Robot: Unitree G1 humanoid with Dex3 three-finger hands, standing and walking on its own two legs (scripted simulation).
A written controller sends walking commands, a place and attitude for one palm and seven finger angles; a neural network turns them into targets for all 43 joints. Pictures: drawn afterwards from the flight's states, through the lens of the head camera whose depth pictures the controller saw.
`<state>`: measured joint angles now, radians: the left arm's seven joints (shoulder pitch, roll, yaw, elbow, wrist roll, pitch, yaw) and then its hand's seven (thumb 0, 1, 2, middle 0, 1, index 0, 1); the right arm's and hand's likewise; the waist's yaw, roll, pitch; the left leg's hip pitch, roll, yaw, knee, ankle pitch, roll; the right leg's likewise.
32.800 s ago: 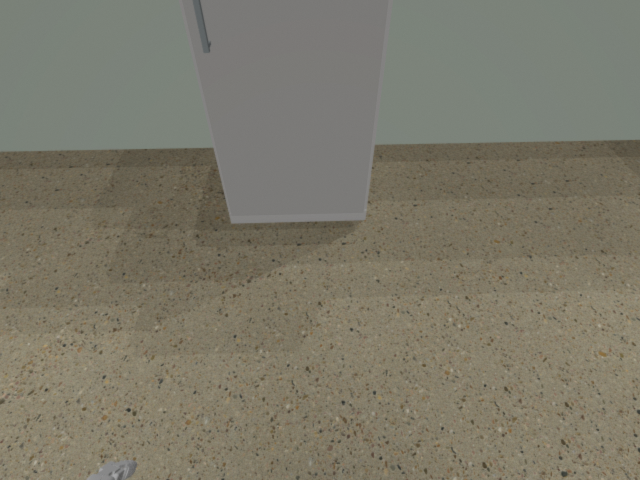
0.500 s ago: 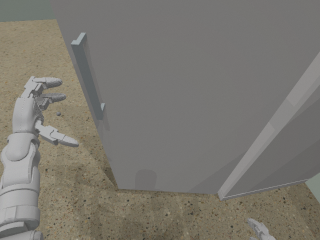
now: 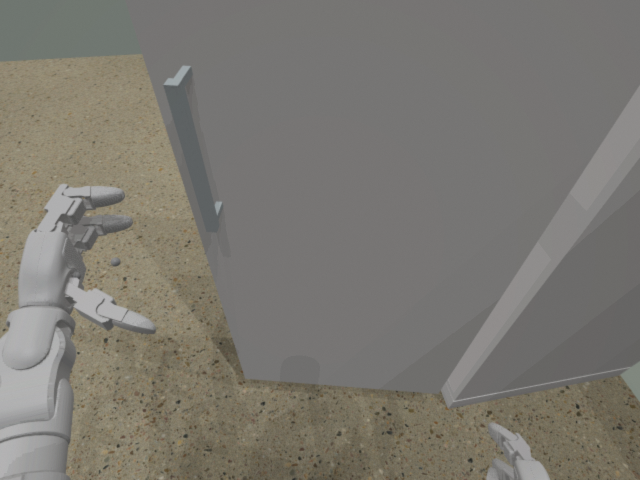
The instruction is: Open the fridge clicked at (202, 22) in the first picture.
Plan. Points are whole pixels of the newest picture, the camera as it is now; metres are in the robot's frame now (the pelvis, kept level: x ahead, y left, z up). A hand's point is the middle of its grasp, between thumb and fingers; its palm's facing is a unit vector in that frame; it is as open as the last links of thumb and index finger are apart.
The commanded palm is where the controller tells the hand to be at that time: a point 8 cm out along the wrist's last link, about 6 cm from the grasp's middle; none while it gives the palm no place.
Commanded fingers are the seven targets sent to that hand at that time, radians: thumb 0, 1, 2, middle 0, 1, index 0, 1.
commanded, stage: slip the hand off the handle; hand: left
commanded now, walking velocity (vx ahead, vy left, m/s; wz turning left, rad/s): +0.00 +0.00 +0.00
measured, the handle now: (200, 159) +0.47 +0.21 +0.16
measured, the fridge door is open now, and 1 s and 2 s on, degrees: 75 75 75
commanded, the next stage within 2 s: draw the hand back to the body in 0.24 s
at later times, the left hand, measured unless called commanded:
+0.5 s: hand (94, 294) +0.26 +0.26 +0.14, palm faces +0.14 -0.99 +0.03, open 14.7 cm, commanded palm +0.22 +0.30 +0.15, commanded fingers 0.00 -0.55 0.20 -0.25 -1.15 -0.25 -1.15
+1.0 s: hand (54, 308) +0.23 +0.28 +0.16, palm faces +0.40 -0.88 -0.25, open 14.0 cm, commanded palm +0.18 +0.30 +0.17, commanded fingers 0.00 -0.08 0.43 -0.23 -0.87 -0.23 -0.87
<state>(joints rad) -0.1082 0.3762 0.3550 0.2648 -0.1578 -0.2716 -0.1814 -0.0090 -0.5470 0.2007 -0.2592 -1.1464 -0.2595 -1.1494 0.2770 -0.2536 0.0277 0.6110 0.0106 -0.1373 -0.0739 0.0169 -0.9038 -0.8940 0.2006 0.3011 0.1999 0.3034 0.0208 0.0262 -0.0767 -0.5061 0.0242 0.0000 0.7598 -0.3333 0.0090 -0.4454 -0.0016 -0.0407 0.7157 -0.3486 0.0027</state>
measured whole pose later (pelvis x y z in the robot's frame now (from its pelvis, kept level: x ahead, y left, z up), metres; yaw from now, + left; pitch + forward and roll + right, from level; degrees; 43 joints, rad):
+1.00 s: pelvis +0.01 -0.01 +0.02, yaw +2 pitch -2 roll -1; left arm 0.23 0.37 0.38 -0.16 -0.18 0.04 -0.05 -0.01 -0.38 0.28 -0.25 -1.05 -0.25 -1.05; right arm 0.22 -0.25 0.05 0.64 0.00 -0.25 -0.11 0.02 -0.90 -0.89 0.20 0.30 0.20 0.30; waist 0.07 0.04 -0.02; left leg -0.27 0.02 -0.02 0.57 -0.27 0.00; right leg -0.20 0.00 -0.06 0.53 -0.29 -0.01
